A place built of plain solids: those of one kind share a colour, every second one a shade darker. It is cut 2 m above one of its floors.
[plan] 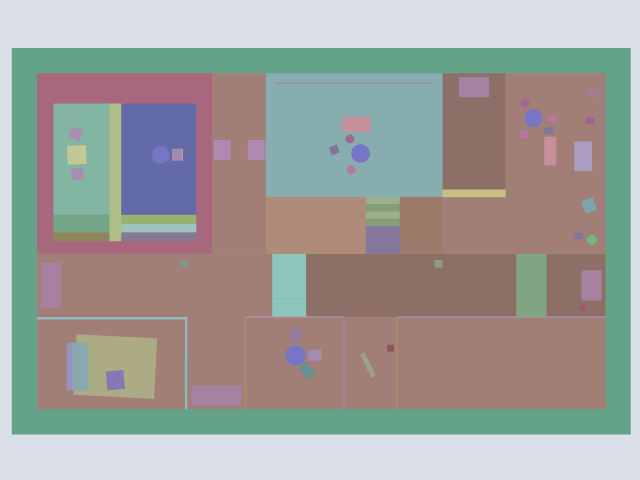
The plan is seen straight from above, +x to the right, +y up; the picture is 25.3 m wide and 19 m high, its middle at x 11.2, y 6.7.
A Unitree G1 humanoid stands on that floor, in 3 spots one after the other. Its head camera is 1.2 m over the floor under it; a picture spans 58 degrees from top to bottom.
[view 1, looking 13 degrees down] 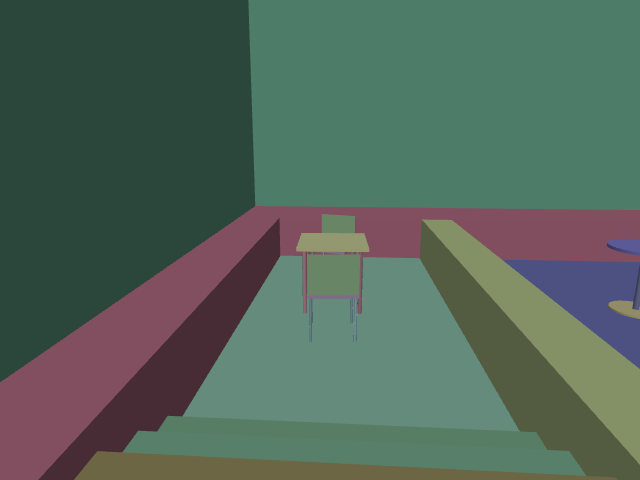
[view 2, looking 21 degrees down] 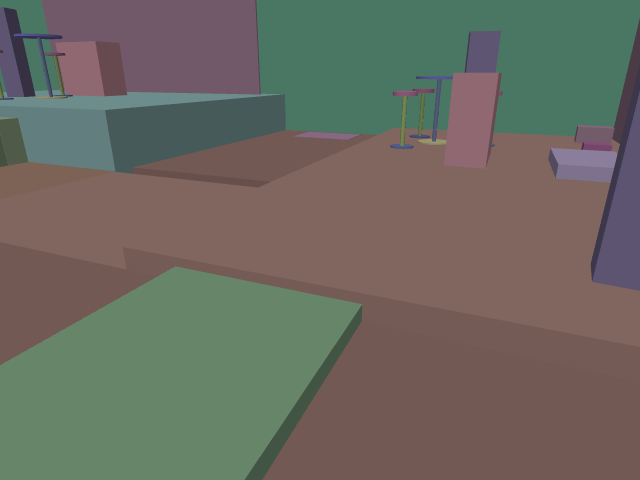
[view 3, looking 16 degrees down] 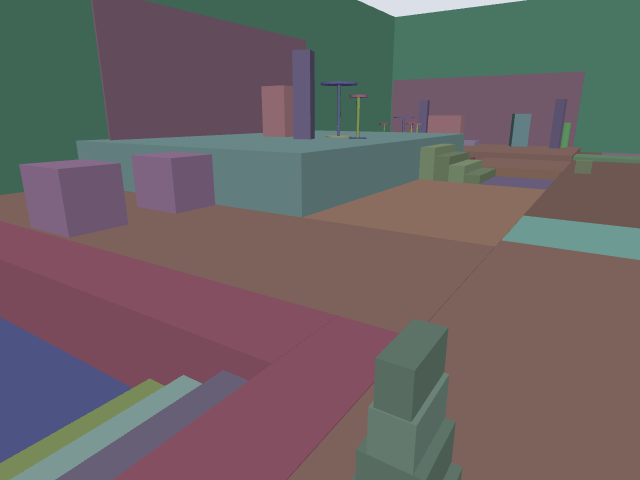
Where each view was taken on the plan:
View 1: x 1.76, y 5.40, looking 94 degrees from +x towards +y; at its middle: znwwa_top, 4.80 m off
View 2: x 20.73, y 4.27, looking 113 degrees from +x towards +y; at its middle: floor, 2.90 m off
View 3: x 4.82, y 5.40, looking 33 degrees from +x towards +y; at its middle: floor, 4.35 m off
